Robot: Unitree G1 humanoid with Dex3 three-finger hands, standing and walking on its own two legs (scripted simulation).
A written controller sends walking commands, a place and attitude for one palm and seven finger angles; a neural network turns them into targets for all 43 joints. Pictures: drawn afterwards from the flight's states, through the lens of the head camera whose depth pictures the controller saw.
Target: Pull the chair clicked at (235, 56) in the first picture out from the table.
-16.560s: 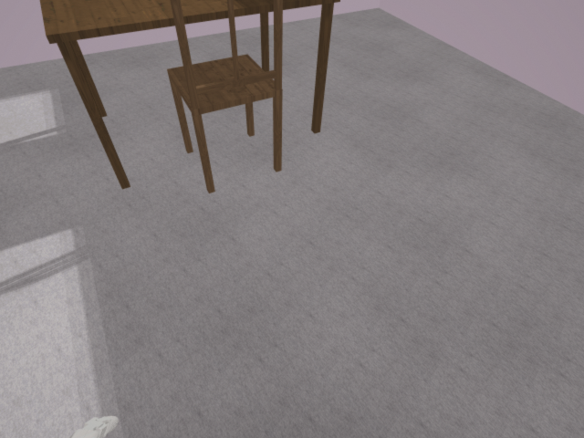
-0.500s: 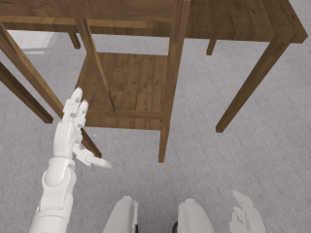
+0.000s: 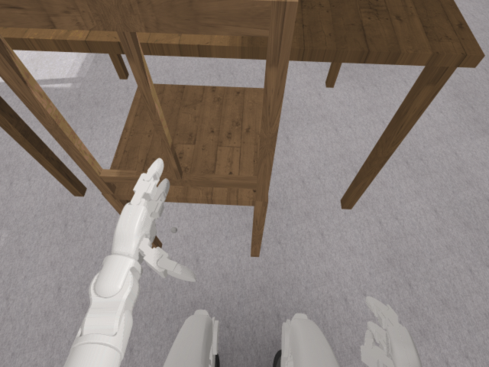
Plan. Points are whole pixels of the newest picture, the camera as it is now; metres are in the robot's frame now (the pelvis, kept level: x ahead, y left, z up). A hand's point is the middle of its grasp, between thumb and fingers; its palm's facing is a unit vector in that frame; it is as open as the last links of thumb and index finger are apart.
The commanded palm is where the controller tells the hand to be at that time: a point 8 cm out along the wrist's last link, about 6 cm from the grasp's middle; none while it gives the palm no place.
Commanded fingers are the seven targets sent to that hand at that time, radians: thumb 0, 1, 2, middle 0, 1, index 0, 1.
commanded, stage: aim the fingers beside a spindle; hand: left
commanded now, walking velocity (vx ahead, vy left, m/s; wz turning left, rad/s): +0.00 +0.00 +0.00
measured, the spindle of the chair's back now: (159, 123) +0.49 +0.17 +0.07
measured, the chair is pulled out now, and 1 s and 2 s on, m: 0.00 0.00 0.00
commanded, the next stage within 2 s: none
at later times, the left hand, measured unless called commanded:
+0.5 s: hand (157, 216) +0.33 +0.15 +0.04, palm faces +0.00 -1.00 -0.07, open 16.9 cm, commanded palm +0.30 +0.21 +0.03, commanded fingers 0.00 -0.50 0.30 -0.06 -0.08 -0.06 -0.08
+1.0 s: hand (161, 227) +0.33 +0.15 +0.01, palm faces -0.06 -1.00 -0.03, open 16.9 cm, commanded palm +0.31 +0.20 +0.03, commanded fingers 0.00 -0.50 0.30 -0.06 -0.08 -0.06 -0.08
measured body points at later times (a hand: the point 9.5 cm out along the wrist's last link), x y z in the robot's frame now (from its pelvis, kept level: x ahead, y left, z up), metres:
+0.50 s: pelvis +0.00 -0.01 +0.00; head +0.10 +0.00 +0.43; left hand +0.33 +0.20 +0.05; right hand +0.16 -0.26 -0.11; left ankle +0.03 +0.12 -0.62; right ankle +0.03 -0.11 -0.62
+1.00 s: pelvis +0.00 +0.00 +0.00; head +0.10 -0.01 +0.44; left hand +0.32 +0.21 +0.02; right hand +0.16 -0.24 -0.11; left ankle +0.03 +0.12 -0.62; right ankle +0.03 -0.11 -0.62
